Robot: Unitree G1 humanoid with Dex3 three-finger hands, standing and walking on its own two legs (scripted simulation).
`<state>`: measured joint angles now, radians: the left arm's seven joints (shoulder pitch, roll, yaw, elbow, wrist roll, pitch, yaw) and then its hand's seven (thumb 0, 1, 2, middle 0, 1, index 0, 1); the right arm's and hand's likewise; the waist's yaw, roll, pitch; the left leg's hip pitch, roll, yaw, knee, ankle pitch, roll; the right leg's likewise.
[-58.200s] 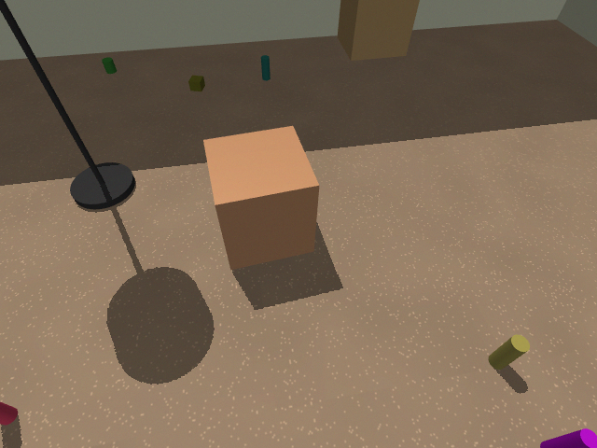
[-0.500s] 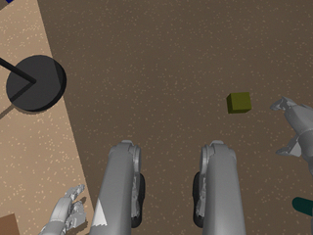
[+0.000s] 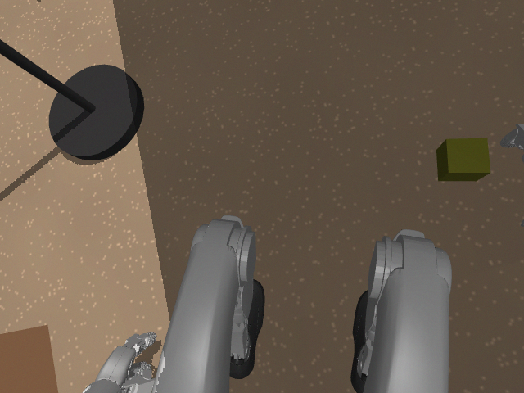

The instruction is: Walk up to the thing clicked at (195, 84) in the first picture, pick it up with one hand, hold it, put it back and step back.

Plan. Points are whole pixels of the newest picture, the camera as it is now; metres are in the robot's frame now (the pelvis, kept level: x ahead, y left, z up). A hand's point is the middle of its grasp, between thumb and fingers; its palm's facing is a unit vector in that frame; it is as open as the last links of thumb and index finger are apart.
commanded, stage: rise first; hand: right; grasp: from above
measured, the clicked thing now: (461, 160) +0.50 -0.33 -0.32
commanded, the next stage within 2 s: none
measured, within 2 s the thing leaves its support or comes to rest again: neither
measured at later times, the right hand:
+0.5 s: hand (523, 176) +0.43 -0.36 -0.17, palm faces -0.47 +0.05 -0.88, open 13.2 cm
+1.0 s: hand (515, 170) +0.44 -0.36 -0.19, palm faces -0.47 +0.05 -0.88, open 12.9 cm
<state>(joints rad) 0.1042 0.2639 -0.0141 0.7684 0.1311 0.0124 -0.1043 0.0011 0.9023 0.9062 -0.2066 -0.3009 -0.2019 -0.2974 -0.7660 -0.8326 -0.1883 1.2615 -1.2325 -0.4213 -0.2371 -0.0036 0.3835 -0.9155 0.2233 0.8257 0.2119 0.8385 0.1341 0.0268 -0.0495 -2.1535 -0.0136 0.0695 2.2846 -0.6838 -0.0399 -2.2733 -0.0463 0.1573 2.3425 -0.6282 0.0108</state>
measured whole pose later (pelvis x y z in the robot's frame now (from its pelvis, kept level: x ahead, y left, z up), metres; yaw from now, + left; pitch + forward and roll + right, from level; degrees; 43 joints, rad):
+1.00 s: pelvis +0.01 +0.00 -0.03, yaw +3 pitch +31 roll +10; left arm 0.07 0.27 -0.08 0.75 0.20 0.04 -0.13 0.00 0.91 0.91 -0.21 -0.30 -0.20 -0.30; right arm -0.87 -0.94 -0.19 1.36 -1.34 -0.44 -0.32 0.00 0.32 -0.83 0.29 0.80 0.28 0.80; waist 0.19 0.06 0.02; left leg -2.22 -0.03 0.10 2.38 -0.71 -0.05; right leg -2.36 -0.04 0.20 2.47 -0.67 0.01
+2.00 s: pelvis +0.01 +0.00 -0.03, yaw +3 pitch +30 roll +10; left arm 0.07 0.27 -0.11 0.74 0.19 0.05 -0.13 0.00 0.91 0.90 -0.21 -0.30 -0.20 -0.30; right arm -0.90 -0.96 -0.17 1.39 -1.35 -0.44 -0.31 0.00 0.19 -0.73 0.45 0.63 0.42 0.66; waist 0.20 0.06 0.01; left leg -2.21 -0.03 0.10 2.37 -0.70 -0.05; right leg -2.35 -0.04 0.21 2.47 -0.65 0.01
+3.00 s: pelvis +0.00 +0.00 -0.02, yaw +3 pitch +31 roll +11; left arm 0.13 0.27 -0.16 0.70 0.17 0.04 -0.13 0.00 0.90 0.89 -0.21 -0.30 -0.20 -0.30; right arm -0.97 -0.95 -0.12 1.42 -1.29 -0.34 -0.25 0.00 0.29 -0.82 0.33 0.72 0.31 0.73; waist 0.26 0.03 0.04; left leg -2.22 -0.04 0.10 2.34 -0.68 -0.06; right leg -2.35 -0.04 0.20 2.44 -0.65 0.01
